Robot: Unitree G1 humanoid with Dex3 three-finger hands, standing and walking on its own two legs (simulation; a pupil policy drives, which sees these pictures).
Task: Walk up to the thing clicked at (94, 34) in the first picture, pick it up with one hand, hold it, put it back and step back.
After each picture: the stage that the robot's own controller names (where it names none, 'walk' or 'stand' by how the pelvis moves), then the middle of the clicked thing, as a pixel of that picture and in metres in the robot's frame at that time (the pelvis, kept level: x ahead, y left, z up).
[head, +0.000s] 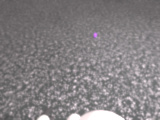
stand; (95, 35) +2.05 -0.05 -0.72
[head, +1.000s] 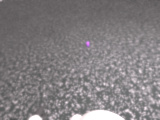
walk; (87, 44) +1.90 +0.23 -0.69
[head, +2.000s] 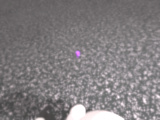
walk; (78, 54) +1.25 +0.39 -0.71
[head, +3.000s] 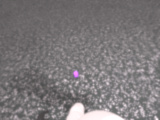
walk; (76, 74) +0.78 +0.33 -0.72
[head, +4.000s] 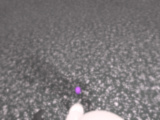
walk; (78, 90) +0.46 +0.22 -0.70
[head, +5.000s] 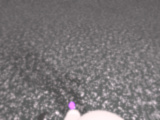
stand; (72, 106) +0.28 +0.19 -0.70
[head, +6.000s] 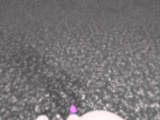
stand; (73, 109) +0.25 +0.18 -0.72
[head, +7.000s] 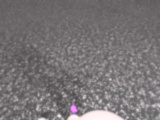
stand; (73, 109) +0.26 +0.19 -0.73
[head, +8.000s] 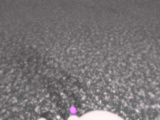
stand; (73, 110) +0.25 +0.19 -0.73
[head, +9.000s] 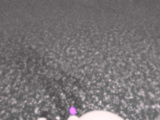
stand; (73, 111) +0.24 +0.19 -0.73
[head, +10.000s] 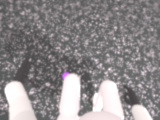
go down; (66, 76) +0.31 +0.22 -0.40
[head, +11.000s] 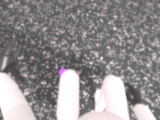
go down; (63, 73) +0.31 +0.24 -0.31
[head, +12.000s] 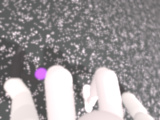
close in; (41, 74) +0.28 +0.26 -0.22
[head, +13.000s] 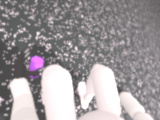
close; (35, 67) +0.34 +0.26 -0.20
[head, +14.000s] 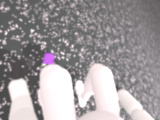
lift; (48, 63) +0.38 +0.17 -0.23
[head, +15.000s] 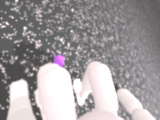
lift; (58, 64) +0.38 +0.07 -0.23
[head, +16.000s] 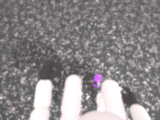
lift; (96, 80) +0.34 -0.06 -0.42
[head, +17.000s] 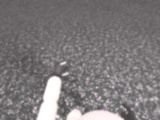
hold; (101, 115) +0.23 -0.18 -0.70
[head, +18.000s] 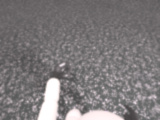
hold; (106, 117) +0.20 -0.23 -0.71
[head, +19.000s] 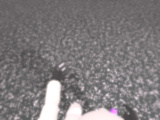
stand; (112, 115) +0.19 -0.30 -0.68
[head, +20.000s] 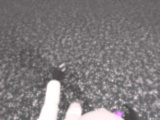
stand; (117, 117) +0.17 -0.35 -0.68
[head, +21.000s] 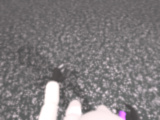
stand; (121, 117) +0.15 -0.40 -0.67
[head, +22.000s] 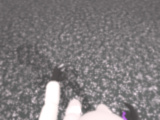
stand; (125, 118) +0.13 -0.44 -0.66
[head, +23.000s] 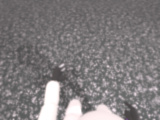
stand; out of the picture +0.11 -0.48 -0.66
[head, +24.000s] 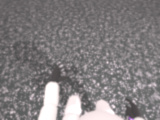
stand; (132, 118) +0.11 -0.52 -0.63
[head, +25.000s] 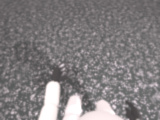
stand; out of the picture +0.10 -0.55 -0.63
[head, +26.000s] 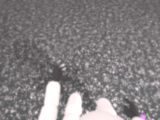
stand; out of the picture +0.10 -0.58 -0.61
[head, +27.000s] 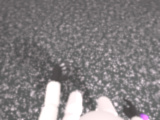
close; out of the picture +0.09 -0.60 -0.60
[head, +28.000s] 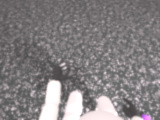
close; out of the picture +0.09 -0.62 -0.60
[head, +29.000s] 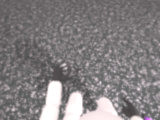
close; out of the picture +0.07 -0.64 -0.60
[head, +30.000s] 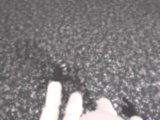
close; out of the picture +0.07 -0.66 -0.61
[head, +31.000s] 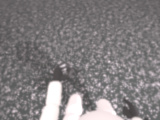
close; out of the picture +0.06 -0.67 -0.62
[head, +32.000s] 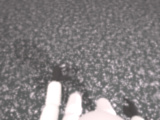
close; out of the picture +0.05 -0.70 -0.61
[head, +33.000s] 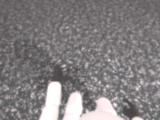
close; out of the picture +0.05 -0.71 -0.61
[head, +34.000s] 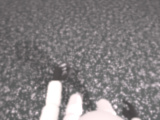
close; out of the picture +0.04 -0.73 -0.62
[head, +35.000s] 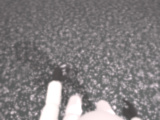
close; out of the picture +0.02 -0.75 -0.63
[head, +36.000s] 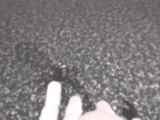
close; out of the picture +0.02 -0.77 -0.63
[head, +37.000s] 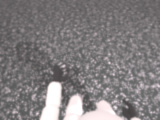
close; out of the picture +0.01 -0.79 -0.63
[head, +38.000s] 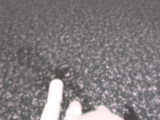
hold; out of the picture +0.00 -0.80 -0.67
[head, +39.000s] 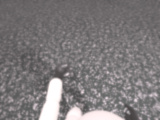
hold; out of the picture -0.02 -0.81 -0.70
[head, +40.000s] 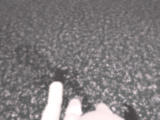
hold; out of the picture -0.01 -0.83 -0.66
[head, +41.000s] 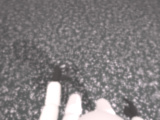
close; out of the picture -0.01 -0.85 -0.62
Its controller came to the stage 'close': yes
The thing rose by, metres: 0.01
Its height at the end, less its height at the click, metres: -0.02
